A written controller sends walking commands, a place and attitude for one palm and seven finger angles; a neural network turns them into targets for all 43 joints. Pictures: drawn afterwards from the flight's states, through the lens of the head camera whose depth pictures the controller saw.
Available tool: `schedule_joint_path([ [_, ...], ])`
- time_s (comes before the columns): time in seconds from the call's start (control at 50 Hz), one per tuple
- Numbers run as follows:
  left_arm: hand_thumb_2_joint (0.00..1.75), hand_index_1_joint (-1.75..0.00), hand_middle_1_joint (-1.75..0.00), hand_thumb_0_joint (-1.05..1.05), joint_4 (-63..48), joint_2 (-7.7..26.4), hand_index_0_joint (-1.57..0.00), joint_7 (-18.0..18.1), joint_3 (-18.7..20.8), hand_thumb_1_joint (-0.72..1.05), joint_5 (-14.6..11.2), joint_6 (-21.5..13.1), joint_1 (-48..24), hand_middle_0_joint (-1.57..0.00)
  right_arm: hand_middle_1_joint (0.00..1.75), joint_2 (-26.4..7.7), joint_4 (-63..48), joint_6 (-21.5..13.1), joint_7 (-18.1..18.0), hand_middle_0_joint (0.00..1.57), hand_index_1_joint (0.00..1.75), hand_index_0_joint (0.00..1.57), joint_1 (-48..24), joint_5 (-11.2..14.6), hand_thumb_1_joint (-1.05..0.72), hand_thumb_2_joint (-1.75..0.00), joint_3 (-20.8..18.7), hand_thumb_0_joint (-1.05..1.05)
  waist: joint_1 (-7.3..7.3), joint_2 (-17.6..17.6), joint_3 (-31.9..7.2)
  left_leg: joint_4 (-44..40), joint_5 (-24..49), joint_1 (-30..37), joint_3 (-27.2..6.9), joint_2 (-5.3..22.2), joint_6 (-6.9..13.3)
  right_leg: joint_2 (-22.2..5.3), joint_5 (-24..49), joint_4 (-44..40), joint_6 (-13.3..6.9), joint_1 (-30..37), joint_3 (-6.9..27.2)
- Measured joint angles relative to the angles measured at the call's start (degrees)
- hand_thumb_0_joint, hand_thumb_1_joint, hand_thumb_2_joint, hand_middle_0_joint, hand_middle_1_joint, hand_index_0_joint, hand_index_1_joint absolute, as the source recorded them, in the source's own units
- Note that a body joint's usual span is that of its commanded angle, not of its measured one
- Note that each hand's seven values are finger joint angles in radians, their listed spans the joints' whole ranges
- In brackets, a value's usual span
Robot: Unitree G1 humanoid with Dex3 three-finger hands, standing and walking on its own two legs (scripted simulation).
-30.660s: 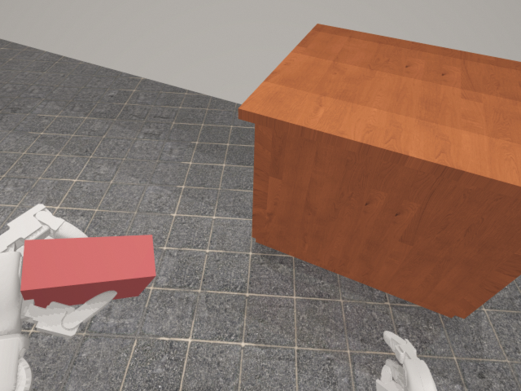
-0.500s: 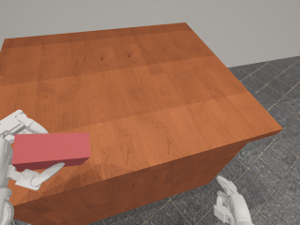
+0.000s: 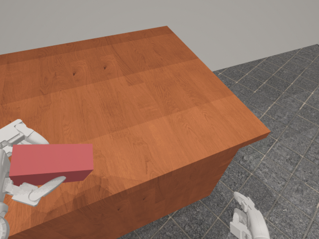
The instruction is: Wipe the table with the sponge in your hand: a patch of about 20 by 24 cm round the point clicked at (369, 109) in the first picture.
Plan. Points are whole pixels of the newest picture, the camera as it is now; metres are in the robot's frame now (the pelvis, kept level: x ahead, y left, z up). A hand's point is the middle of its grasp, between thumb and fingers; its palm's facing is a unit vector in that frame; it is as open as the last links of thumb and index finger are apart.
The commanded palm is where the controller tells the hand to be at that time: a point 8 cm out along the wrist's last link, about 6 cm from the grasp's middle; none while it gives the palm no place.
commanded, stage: come to a stop and stand still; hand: left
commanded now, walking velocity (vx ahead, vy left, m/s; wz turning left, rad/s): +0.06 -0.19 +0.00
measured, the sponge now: (65, 164) +0.23 +0.20 +0.13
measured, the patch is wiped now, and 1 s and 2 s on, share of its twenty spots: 0.00 0.00 0.00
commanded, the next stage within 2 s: look again from close up in 1.18 s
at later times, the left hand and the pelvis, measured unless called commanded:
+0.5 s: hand (18, 182) +0.18 +0.25 +0.16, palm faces +0.38 -0.82 -0.42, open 9.4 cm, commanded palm +0.14 +0.29 +0.18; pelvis -0.01 +0.00 +0.00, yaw +2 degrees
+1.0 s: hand out of the picture +0.18 +0.32 +0.16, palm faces +0.38 -0.83 -0.40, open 9.4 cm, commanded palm +0.13 +0.35 +0.18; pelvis -0.02 +0.07 +0.01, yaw +1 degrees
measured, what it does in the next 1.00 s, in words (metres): shifts its weight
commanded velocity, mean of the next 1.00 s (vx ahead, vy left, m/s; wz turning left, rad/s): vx -0.01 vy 0.03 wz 0.00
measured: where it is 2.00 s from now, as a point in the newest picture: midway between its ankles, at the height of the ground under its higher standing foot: outside the picture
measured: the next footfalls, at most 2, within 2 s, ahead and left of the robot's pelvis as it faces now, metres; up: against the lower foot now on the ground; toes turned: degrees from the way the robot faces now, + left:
none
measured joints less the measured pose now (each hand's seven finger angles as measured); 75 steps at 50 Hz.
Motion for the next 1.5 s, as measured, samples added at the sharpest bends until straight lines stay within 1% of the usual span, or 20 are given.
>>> schedule_joint_path([
  [0.06, 1.05, -1.39, -1.39, -0.01, 0.22, 0.01, -0.81, -0.09, 0.24, -0.44, -0.31, 0.59, 0.32, -0.8, 0.3, -0.76, 0.38, 0.36, -0.32, 0.2, 0.3, 0.2, 0.23, 0.24, -0.91, -0.9, -0.59, 0.01, -0.18, 0.63, -0.23, 0.78, -0.71, 0.13, -0.39, 0.64, -0.5, 0.67, -0.48, 0.28, -0.67, 0.39, -0.35],
  [0.1, 1.05, -1.39, -1.39, -0.01, 0.8, -0.36, -0.81, -0.02, -0.02, -0.44, -0.41, 0.71, 0.3, -0.8, 0.3, -1.38, 0.73, 0.52, -0.41, 0.2, 0.3, 0.2, 0.25, 0.28, -0.91, -0.9, -0.88, 0.01, -0.45, 1.21, -0.39, 1.18, -1.03, 0.19, -0.86, 0.91, -0.46, 0.98, -0.66, 0.13, -1.0, 0.83, -0.76],
  [0.22, 1.05, -1.39, -1.39, -0.01, 3.11, -1.73, -0.81, 0.12, -1.38, -0.44, 0.0, 0.72, 0.87, -0.8, 0.3, -2.95, 1.81, 1.02, -0.67, 0.19, 0.3, 0.2, -0.43, 0.46, -0.91, -0.9, -1.59, 0.01, -0.86, 2.79, -0.27, 1.09, -0.39, 0.72, -1.97, 0.7, 1.26, 0.97, -0.14, -1.57, -1.15, 2.5, -1.73],
  [0.34, 1.05, -1.39, -1.39, -0.01, 3.82, -1.7, -0.81, 0.24, -1.68, -0.44, 0.33, 0.15, 1.41, -0.8, 0.3, -3.6, 1.89, 1.5, -0.96, 0.19, 0.3, 0.2, -1.38, 0.46, -0.91, -0.9, -1.71, 0.01, 0.36, 3.61, 0.57, -0.41, 0.78, 1.3, -2.41, 0.14, 2.17, 0.48, 0.98, -3.08, -0.7, 3.26, -2.11],
  [0.42, 1.05, -1.39, -1.39, -0.01, 4.24, -1.8, -0.81, 0.41, -1.77, -0.44, 0.41, -0.02, 0.61, -0.8, 0.3, -3.57, 1.87, 1.47, -1.02, 0.19, 0.3, 0.2, -1.95, 0.38, -0.91, -0.9, -1.48, 0.01, 1.42, 3.91, 1.05, -1.5, 1.21, 1.73, -2.45, -0.33, 1.65, -0.05, 1.47, -3.3, -0.2, 3.32, -2.23],
  [0.5, 1.05, -1.39, -1.39, -0.01, 4.93, -2.37, -0.81, 0.53, -2.11, -0.44, 0.57, 0.34, -0.41, -0.8, 0.3, -2.95, 1.84, 1.21, -1.01, 0.19, 0.3, 0.2, -2.31, 0.25, -0.91, -0.9, -0.9, 0.01, 2.15, 3.7, 1.19, -2.3, 2.14, 2.21, -2.14, -0.96, 0.97, -0.78, 2.0, -3.6, 0.54, 3.58, -1.96],
  [0.56, 1.05, -1.39, -1.39, -0.01, 5.21, -2.77, -0.81, 0.54, -2.54, -0.44, 0.77, 0.79, -1.05, -0.8, 0.3, -2.26, 1.66, 0.78, -0.98, 0.2, 0.3, 0.2, -2.26, 0.19, -0.91, -0.9, -0.35, 0.01, 2.34, 3.29, 1.11, -2.74, 2.63, 2.47, -1.8, -1.49, 1.02, -1.36, 2.49, -4.04, 1.16, 3.81, -1.65],
  [0.7, 1.05, -1.39, -1.39, -0.01, 4.43, -2.44, -0.81, 0.94, -2.89, -0.44, 1.5, 0.83, -1.91, -0.8, 0.3, -0.76, 1.25, 0.01, -0.85, 0.2, 0.3, 0.2, -1.72, -0.47, -0.91, -0.9, 1.13, 0.01, 2.07, 1.38, 1.18, -4.09, 3.75, 2.6, -0.58, -2.92, 2.69, -2.88, 3.8, -5.29, 2.89, 3.74, -0.54],
  [0.84, 1.05, -1.39, -1.39, -0.01, 2.74, -1.32, -0.81, 1.38, -1.67, -0.44, 2.4, -0.37, -1.52, -0.8, 0.3, 0.15, 1.11, -0.53, -0.73, 0.2, 0.3, 0.2, -0.63, -1.24, -0.91, -0.9, 1.79, 0.01, 1.63, -0.64, 1.31, -5.94, 4.87, 2.48, 0.71, -4.75, 4.35, -4.77, 4.27, -5.42, 4.63, 2.69, 0.62],
  [0.94, 1.05, -1.39, -1.39, -0.01, 2.06, -1.18, -0.81, 1.51, -0.99, -0.44, 3.12, -1.21, -1.11, -0.8, 0.3, 0.61, 1.57, -1.05, -0.71, 0.2, 0.3, 0.2, 0.11, -1.73, -0.9, -0.9, 1.88, 0.01, 1.75, -1.4, 1.39, -7.38, 5.39, 3.09, 1.28, -6.14, 5.13, -6.15, 3.57, -4.53, 5.38, 2.23, 1.14],
  [1.1, 1.05, -1.39, -1.39, -0.01, 2.49, -1.95, -0.81, 1.37, -1.15, -0.44, 3.19, -1.53, -1.5, -0.8, 0.3, 0.9, 2.25, -1.37, -0.39, 0.2, 0.3, 0.2, -0.45, -2.1, -0.9, -0.9, 1.95, 0.01, 2.2, -0.89, 1.79, -7.86, 5.17, 3.79, 1.34, -6.59, 5.25, -6.61, 3.2, -4.83, 5.74, 2.88, 1.22],
  [1.28, 1.05, -1.39, -1.39, -0.01, 2.21, -2.26, -0.81, 1.03, -1.78, -0.44, 2.72, -0.94, -1.06, -0.8, 0.3, 0.27, 1.51, -0.85, -0.31, 0.2, 0.3, 0.2, -1.64, -1.92, -0.9, -0.9, 1.47, 0.01, 1.92, 0.12, 1.92, -6.73, 4.15, 3.61, 0.93, -5.52, 4.69, -5.54, 3.08, -5.5, 5.04, 3.53, 0.83],
  [1.3, 1.05, -1.39, -1.39, -0.01, 2.71, 0.04, -0.81, -0.43, -1.02, -0.44, 5.12, -0.91, -3.84, -0.8, 0.3, 0.25, 0.95, -1.5, -0.41, 0.2, 0.3, 0.2, -0.82, -2.36, -0.9, -0.9, 0.79, 0.01, 2.85, 0.14, 1.95, -5.45, 3.78, 2.43, 0.54, -5.13, 4.58, -5.16, 2.99, -5.16, 4.88, 2.94, 0.41],
  [1.32, 1.05, -1.39, -1.39, -0.01, 5.26, 3.19, -0.81, -1.65, 0.43, -0.44, 6.18, -2.66, -8.19, -0.81, 0.3, 0.42, 1.35, -2.25, -0.43, 0.2, 0.3, 0.2, -0.43, -2.42, -0.91, -0.9, 0.49, 0.01, 3.82, -0.39, 1.9, -4.32, 3.46, 1.21, 0.16, -4.89, 4.44, -4.9, 2.71, -4.26, 4.63, 1.88, 0.0],
  [1.34, 1.05, -1.39, -1.39, -0.01, 8.1, 5.42, -0.81, -1.88, 2.26, -0.45, 5.91, -4.16, -11.72, -0.81, 0.3, 0.67, 2.18, -2.52, -0.17, 0.2, 0.3, 0.2, -0.72, -2.34, -0.91, -0.9, 0.51, 0.01, 4.35, -1.02, 1.97, -3.8, 3.3, 0.62, -0.01, -4.58, 4.19, -4.58, 2.58, -3.83, 4.32, 1.32, -0.16],
  [1.36, 1.05, -1.39, -1.39, -0.01, 10.47, 6.45, -0.81, -1.44, 4.16, -0.45, 5.19, -4.89, -13.91, -0.81, 0.3, 0.84, 2.68, -2.6, 0.39, 0.2, 0.3, 0.2, -1.15, -1.99, -0.91, -0.9, 0.54, 0.01, 4.59, -1.48, 2.04, -3.6, 3.19, 0.52, 0.24, -4.16, 3.95, -4.19, 2.68, -3.75, 4.03, 1.09, 0.12],
  [1.38, 1.05, -1.39, -1.39, -0.01, 12.0, 6.39, -0.81, -0.84, 5.72, -0.45, 4.45, -4.79, -15.05, -0.81, 0.3, 0.84, 2.64, -2.69, 0.94, 0.2, 0.3, 0.2, -1.33, -1.63, -0.91, -0.9, 0.42, 0.01, 4.45, -1.67, 2.0, -3.48, 3.04, 0.58, 0.62, -3.84, 3.78, -3.89, 2.78, -3.64, 3.85, 0.99, 0.52],
  [1.42, 1.05, -1.39, -1.39, -0.01, 12.26, 4.13, -0.81, 0.23, 6.91, -0.44, 3.39, -4.2, -14.65, -0.8, 0.3, 0.33, 1.94, -3.38, 1.89, 0.2, 0.3, 0.2, -0.98, -1.15, -0.91, -0.9, -0.16, 0.01, 3.61, -1.39, 1.61, -3.14, 2.59, 0.89, 1.24, -3.59, 3.72, -3.67, 2.59, -3.23, 3.86, 1.05, 1.16],
  [1.46, 1.05, -1.4, -1.4, -0.01, 9.87, 0.45, -0.8, 0.84, 4.81, -0.44, 2.97, -4.23, -11.42, -0.8, 0.3, -0.59, 1.29, -4.15, 2.55, 0.2, 0.3, 0.2, -0.24, -0.68, -0.91, -0.9, -0.84, 0.01, 2.84, -0.7, 0.98, -2.83, 2.0, 1.36, 1.85, -3.59, 3.94, -3.71, 2.17, -2.87, 4.14, 1.31, 1.78],
  [1.5, 1.05, -1.4, -1.4, -0.01, 6.95, -2.97, -0.8, 0.55, 0.45, -0.44, 3.24, -4.62, -7.15, -0.8, 0.3, -1.33, 1.0, -4.6, 2.62, 0.2, 0.3, 0.2, 0.5, -0.49, -0.91, -0.9, -1.31, 0.01, 2.09, -0.16, 0.31, -2.58, 1.46, 1.67, 2.2, -3.73, 4.18, -3.86, 1.7, -2.59, 4.42, 1.55, 2.13],
])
